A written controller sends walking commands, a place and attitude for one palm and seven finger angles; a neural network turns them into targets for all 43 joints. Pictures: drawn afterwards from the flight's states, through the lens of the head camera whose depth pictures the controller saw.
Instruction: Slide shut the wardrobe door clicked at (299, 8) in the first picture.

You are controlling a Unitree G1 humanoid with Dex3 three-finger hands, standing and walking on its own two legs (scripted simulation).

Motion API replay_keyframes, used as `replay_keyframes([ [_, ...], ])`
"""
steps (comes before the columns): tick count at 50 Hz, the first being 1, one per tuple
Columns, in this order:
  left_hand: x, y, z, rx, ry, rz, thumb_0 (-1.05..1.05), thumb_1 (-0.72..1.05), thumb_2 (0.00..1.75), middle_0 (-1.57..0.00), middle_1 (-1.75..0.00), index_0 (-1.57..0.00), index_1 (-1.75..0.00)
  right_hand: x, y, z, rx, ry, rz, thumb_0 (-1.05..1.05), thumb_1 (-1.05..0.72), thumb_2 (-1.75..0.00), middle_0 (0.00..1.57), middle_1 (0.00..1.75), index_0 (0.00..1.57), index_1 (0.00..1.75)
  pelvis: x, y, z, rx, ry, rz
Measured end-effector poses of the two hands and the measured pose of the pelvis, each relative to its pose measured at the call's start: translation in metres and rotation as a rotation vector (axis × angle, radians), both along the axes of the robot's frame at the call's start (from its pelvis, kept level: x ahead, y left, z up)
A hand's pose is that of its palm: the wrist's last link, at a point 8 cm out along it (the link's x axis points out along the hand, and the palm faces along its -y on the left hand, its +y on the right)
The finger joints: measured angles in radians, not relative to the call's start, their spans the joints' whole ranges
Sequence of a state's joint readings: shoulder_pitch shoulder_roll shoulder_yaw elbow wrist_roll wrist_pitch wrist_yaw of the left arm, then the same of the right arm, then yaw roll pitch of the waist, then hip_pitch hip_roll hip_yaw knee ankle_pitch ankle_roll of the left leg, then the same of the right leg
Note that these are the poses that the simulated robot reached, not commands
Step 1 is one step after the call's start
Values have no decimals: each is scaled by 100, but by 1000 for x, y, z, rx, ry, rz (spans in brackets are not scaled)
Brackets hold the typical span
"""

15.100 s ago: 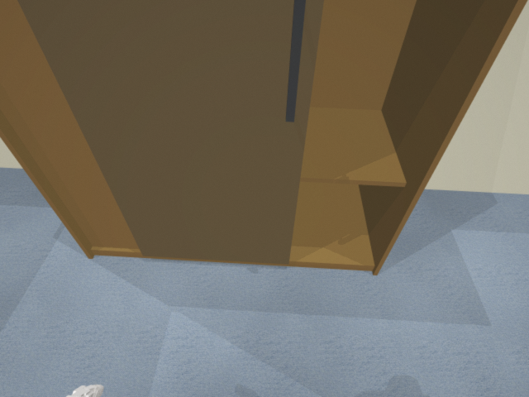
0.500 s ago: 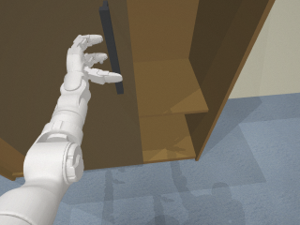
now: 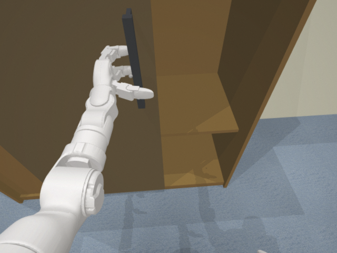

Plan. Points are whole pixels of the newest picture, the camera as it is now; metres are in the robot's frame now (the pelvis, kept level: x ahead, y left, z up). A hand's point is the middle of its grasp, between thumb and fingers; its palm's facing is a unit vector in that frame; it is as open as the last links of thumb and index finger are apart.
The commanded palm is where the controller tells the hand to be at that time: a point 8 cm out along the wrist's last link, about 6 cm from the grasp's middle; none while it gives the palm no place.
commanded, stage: slide the fingers in behind the handle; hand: left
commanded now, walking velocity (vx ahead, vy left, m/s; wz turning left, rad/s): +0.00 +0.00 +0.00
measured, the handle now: (136, 64) +0.54 +0.07 +0.17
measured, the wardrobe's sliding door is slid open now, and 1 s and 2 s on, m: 0.37 0.37 0.37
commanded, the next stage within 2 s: grip the handle and tug to test in 1.06 s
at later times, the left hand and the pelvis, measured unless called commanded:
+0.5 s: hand (141, 74) +0.49 +0.05 +0.18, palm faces +0.06 -1.00 +0.01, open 14.0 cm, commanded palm +0.47 +0.11 +0.18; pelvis +0.00 -0.01 +0.00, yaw -1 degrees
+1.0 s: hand (140, 74) +0.50 +0.06 +0.17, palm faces +0.05 -1.00 +0.02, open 14.0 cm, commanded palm +0.47 +0.11 +0.18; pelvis +0.01 +0.00 +0.00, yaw +0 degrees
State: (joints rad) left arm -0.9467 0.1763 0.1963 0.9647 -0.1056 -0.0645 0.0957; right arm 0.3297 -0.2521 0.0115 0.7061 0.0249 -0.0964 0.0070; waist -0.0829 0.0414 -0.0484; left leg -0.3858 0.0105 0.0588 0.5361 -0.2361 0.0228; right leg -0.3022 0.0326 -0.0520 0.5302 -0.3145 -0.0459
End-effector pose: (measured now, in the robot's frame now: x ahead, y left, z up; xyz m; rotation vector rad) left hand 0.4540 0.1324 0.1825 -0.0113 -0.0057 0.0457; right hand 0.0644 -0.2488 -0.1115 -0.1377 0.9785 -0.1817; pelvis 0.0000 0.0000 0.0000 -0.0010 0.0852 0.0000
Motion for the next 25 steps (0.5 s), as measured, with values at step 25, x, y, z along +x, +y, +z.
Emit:
replay_keyframes([
  [25,14,-25,-5,1,4,14,-1,-50,30,-30,-120,-30,-120,-46,-7,-9,10,121,-56,1,-91,-89,20,30,20,30,1,-6,0,4,18,-14],
])
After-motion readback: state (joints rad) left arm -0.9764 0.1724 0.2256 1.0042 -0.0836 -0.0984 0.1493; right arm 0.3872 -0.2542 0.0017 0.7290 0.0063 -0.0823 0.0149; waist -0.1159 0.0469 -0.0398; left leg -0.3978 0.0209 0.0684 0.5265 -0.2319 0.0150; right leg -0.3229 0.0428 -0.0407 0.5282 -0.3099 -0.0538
